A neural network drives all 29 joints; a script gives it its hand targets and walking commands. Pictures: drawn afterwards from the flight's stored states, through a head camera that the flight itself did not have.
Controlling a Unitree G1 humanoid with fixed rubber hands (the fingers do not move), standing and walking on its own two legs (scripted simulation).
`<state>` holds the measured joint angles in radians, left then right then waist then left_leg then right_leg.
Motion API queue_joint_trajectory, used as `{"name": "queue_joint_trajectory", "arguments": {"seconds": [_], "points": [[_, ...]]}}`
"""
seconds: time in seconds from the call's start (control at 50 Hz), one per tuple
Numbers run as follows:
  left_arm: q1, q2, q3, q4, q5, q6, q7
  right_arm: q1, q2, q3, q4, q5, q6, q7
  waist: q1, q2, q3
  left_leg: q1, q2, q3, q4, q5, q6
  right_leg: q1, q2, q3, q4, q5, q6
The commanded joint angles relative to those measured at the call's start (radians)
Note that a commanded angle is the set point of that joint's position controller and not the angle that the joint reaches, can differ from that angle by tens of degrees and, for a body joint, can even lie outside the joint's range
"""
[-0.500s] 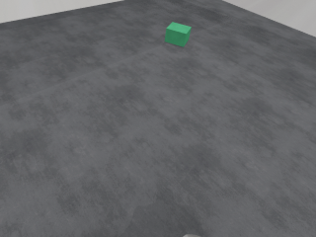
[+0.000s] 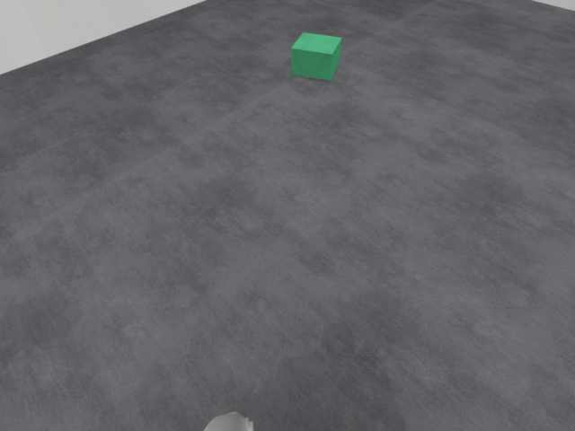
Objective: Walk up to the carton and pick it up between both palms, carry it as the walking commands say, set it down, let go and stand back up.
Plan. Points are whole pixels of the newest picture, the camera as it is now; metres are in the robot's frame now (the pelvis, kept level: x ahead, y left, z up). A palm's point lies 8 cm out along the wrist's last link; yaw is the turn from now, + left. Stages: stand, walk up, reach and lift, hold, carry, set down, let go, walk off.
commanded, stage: walk up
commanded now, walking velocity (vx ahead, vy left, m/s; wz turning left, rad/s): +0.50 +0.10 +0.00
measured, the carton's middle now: (316, 56) +2.37 -0.19 -0.68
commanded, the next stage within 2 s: none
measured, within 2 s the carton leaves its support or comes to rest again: neither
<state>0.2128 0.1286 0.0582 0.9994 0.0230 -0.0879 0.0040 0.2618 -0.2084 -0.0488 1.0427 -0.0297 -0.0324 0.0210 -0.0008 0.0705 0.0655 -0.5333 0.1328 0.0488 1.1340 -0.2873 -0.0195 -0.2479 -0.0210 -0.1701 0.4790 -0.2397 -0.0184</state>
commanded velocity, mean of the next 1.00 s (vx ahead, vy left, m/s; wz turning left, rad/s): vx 0.50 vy -0.07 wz -0.01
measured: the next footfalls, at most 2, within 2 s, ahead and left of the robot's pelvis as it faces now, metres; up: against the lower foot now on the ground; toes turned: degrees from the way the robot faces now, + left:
left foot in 0.18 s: +0.23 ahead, +0.14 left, +0.00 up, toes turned +12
right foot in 0.68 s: +0.48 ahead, -0.14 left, +0.00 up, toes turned -11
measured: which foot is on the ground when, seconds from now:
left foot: up 0.00-0.16, down 0.18-0.68, up 0.70-1.00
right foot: down 0.00-0.20, up 0.22-0.66, down 0.68-1.00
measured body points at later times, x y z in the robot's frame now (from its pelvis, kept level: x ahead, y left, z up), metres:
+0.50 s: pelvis +0.24 +0.04 +0.01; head +0.27 +0.07 +0.45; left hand +0.32 +0.27 -0.16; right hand +0.21 -0.19 -0.13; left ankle +0.19 +0.13 -0.73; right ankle +0.30 -0.13 -0.67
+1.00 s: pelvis +0.48 -0.01 +0.00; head +0.50 +0.00 +0.45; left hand +0.48 +0.22 -0.16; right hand +0.58 -0.24 -0.14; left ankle +0.56 +0.11 -0.71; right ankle +0.44 -0.13 -0.73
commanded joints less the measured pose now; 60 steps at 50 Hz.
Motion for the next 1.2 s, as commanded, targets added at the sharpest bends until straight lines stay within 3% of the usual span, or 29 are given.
{"name": "queue_joint_trajectory", "arguments": {"seconds": [0.0,0.08,0.1,0.14,0.16,0.18,0.2,0.24,0.26,0.3,0.38,0.46,0.54,0.6,0.62,0.64,0.66,0.68,0.72,0.76,0.86,0.98,1.02,1.04,1.06,1.08,1.1,1.14,1.18], "points": [[0.098,0.164,0.021,-0.018,0.008,-0.016,-0.008,-0.036,0.004,0.004,-0.073,-0.003,0.008,0.023,0.026,-0.227,0.007,-0.054,0.049,-0.017,-0.261,0.069,-0.011,0.076,-0.321,0.229,-0.334,0.011,-0.111],[0.083,0.19,0.017,0.007,0.013,0.002,-0.011,-0.113,-0.006,0.001,-0.098,0.002,0.002,0.028,-0.01,-0.284,0.027,0.153,-0.009,0.091,-0.475,0.042,-0.001,-0.005,-0.255,0.155,-0.321,-0.048,-0.106],[0.073,0.208,0.017,0.018,0.012,0.005,-0.012,-0.086,-0.02,-0.007,-0.089,0.002,-0.003,0.022,-0.035,-0.245,0.018,0.215,-0.024,0.117,-0.519,0.055,-0.004,-0.019,-0.265,0.161,-0.291,-0.047,-0.109],[0.101,0.177,0.001,0.027,0.009,0.01,-0.017,0.088,-0.085,-0.038,-0.025,-0.004,-0.025,0.002,-0.097,-0.038,-0.082,0.492,-0.052,0.131,-0.56,0.021,0.032,-0.091,-0.178,0.11,0.005,-0.003,-0.083],[0.095,0.141,-0.007,0.011,0.002,0.004,-0.018,0.204,-0.169,-0.068,0.002,-0.019,-0.035,-0.01,-0.145,0.151,-0.112,0.622,0.127,-0.103,-0.667,-0.139,0.087,-0.244,-0.106,0.04,0.302,0.007,-0.037],[0.072,0.107,0.001,-0.03,-0.002,0.007,-0.023,0.299,-0.277,-0.088,0.004,-0.019,-0.038,-0.021,-0.146,0.358,-0.122,0.651,0.385,-0.549,-0.933,-0.354,0.146,-0.418,0.0,0.069,0.575,-0.26,0.009],[0.054,0.152,0.025,-0.051,-0.004,0.014,-0.019,0.282,-0.286,-0.078,-0.008,-0.005,-0.026,-0.023,-0.123,0.236,-0.079,0.573,0.425,-0.666,-1.033,-0.479,0.175,-0.425,-0.039,0.155,0.71,-0.257,0.004],[-0.033,0.149,0.017,-0.042,0.003,0.014,-0.025,0.134,-0.184,-0.046,-0.039,-0.009,-0.038,-0.024,-0.087,0.086,0.032,0.457,0.343,-0.452,-1.004,-0.317,0.176,-0.479,-0.12,0.178,0.751,-0.113,-0.003],[-0.015,0.131,0.011,-0.02,0.0,0.018,-0.029,0.096,-0.149,-0.04,-0.046,-0.008,-0.047,-0.025,-0.072,0.072,0.025,0.43,0.31,-0.352,-0.994,-0.213,0.167,-0.45,-0.142,0.173,0.735,-0.062,0.004],[0.038,0.139,0.023,0.014,0.003,0.041,-0.036,0.096,-0.136,-0.048,-0.041,0.0,-0.052,-0.033,-0.035,0.015,-0.011,0.438,0.305,-0.271,-0.942,0.093,0.15,-0.425,-0.148,0.186,0.753,-0.025,0.032],[-0.019,0.104,0.013,-0.021,0.012,0.067,-0.048,0.125,-0.096,-0.033,-0.014,0.011,-0.059,-0.038,-0.029,0.05,-0.01,0.473,0.269,-0.131,-0.908,0.346,0.137,-0.456,-0.151,0.166,0.623,0.026,0.059],[-0.131,0.08,-0.01,-0.072,0.002,0.079,-0.072,0.141,-0.09,-0.036,-0.004,0.003,-0.05,-0.034,-0.033,0.111,0.055,0.407,0.209,-0.023,-0.966,0.309,0.113,-0.349,-0.124,0.088,0.315,0.12,0.067],[-0.181,0.098,-0.01,-0.093,-0.008,0.073,-0.081,0.181,-0.131,-0.047,0.004,0.0,-0.04,-0.032,-0.041,0.106,0.054,0.384,0.197,-0.001,-0.956,0.291,0.115,-0.222,-0.082,0.026,0.125,0.116,0.048],[-0.069,0.143,0.003,-0.057,-0.004,0.049,-0.065,0.163,-0.158,-0.045,-0.016,0.008,-0.043,-0.025,0.02,0.045,-0.075,0.372,0.157,0.064,-0.747,0.447,0.088,0.018,-0.038,-0.023,0.037,0.106,0.014],[0.08,0.182,0.024,-0.01,0.005,0.029,-0.048,0.162,-0.118,-0.023,-0.022,0.006,-0.05,-0.021,0.077,-0.053,-0.197,0.262,0.083,0.11,-0.516,0.382,0.06,0.27,-0.055,0.01,0.018,0.111,-0.024],[0.289,0.291,0.063,0.03,0.025,0.016,-0.028,0.171,-0.054,0.01,-0.044,0.009,-0.053,-0.016,0.146,-0.282,-0.345,0.004,-0.034,0.131,-0.168,0.075,0.017,0.531,-0.308,0.365,-0.077,-0.023,-0.078],[0.359,0.367,0.066,0.04,0.023,0.015,-0.016,0.175,-0.035,0.018,-0.062,0.023,-0.05,-0.013,0.133,-0.397,-0.378,-0.134,-0.095,0.043,0.053,-0.258,0.019,0.593,-0.487,0.679,-0.213,-0.003,-0.153],[0.314,0.343,0.054,0.026,0.023,0.011,-0.009,0.122,-0.054,0.014,-0.082,0.014,-0.052,-0.012,0.116,-0.262,-0.346,-0.18,-0.051,-0.029,0.142,-0.222,0.035,0.56,-0.472,0.645,-0.232,-0.039,-0.185],[0.16,0.243,0.04,-0.004,0.011,0.006,-0.006,0.103,-0.038,0.013,-0.052,0.009,-0.062,-0.01,0.073,-0.177,-0.233,-0.194,0.014,-0.06,0.158,-0.105,0.039,0.366,-0.415,0.439,-0.228,-0.014,-0.167],[0.08,0.185,0.031,-0.04,0.002,-0.001,-0.007,0.12,-0.025,0.006,-0.032,0.004,-0.046,-0.006,0.027,-0.205,-0.146,-0.107,0.028,-0.055,0.1,-0.036,0.026,0.206,-0.362,0.361,-0.276,-0.019,-0.135],[0.064,0.168,0.023,-0.03,0.005,-0.013,-0.009,0.055,0.002,-0.005,-0.052,-0.003,-0.002,0.001,0.008,-0.201,-0.049,-0.043,0.058,-0.028,-0.141,0.022,-0.008,0.05,-0.335,0.264,-0.325,-0.069,-0.124],[0.055,0.197,0.016,0.009,0.012,0.004,-0.013,-0.064,-0.002,-0.007,-0.089,0.0,-0.007,0.015,-0.045,-0.218,0.012,0.206,-0.011,0.096,-0.495,0.043,-0.002,-0.052,-0.28,0.183,-0.3,-0.048,-0.108],[0.055,0.182,0.006,0.015,0.01,0.01,-0.019,0.094,-0.057,-0.031,-0.028,-0.006,-0.026,0.001,-0.105,-0.055,-0.081,0.457,-0.048,0.113,-0.557,0.019,0.023,-0.101,-0.209,0.142,-0.044,-0.021,-0.086],[0.047,0.148,-0.005,0.003,0.002,0.005,-0.024,0.191,-0.141,-0.063,-0.001,-0.015,-0.037,-0.012,-0.147,0.14,-0.108,0.58,0.1,-0.082,-0.667,-0.137,0.083,-0.229,-0.121,0.055,0.244,-0.015,-0.04],[0.02,0.108,-0.003,-0.037,-0.002,0.005,-0.027,0.289,-0.258,-0.089,0.006,-0.019,-0.038,-0.023,-0.164,0.373,-0.109,0.629,0.356,-0.522,-0.921,-0.377,0.166,-0.421,-0.008,0.046,0.544,-0.241,0.017],[-0.006,0.151,0.02,-0.059,-0.002,0.009,-0.024,0.283,-0.282,-0.079,-0.001,-0.003,-0.022,-0.025,-0.139,0.278,-0.061,0.56,0.399,-0.682,-1.036,-0.481,0.207,-0.44,-0.022,0.136,0.689,-0.27,0.007],[-0.041,0.16,0.023,-0.054,0.001,0.008,-0.024,0.229,-0.225,-0.059,-0.007,-0.005,-0.025,-0.028,-0.121,0.133,-0.012,0.528,0.373,-0.603,-1.013,-0.387,0.221,-0.478,-0.067,0.181,0.739,-0.189,0.003],[-0.028,0.131,0.007,-0.019,0.003,0.013,-0.03,0.094,-0.156,-0.043,-0.045,-0.006,-0.043,-0.028,-0.079,0.074,0.007,0.461,0.309,-0.385,-0.986,-0.224,0.185,-0.482,-0.129,0.173,0.724,-0.063,0.007],[0.009,0.135,0.021,0.009,0.006,0.039,-0.036,0.106,-0.139,-0.049,-0.04,0.0,-0.051,-0.035,-0.047,0.001,-0.011,0.461,0.315,-0.314,-0.944,0.091,0.164,-0.463,-0.141,0.185,0.745,-0.018,0.038]]}}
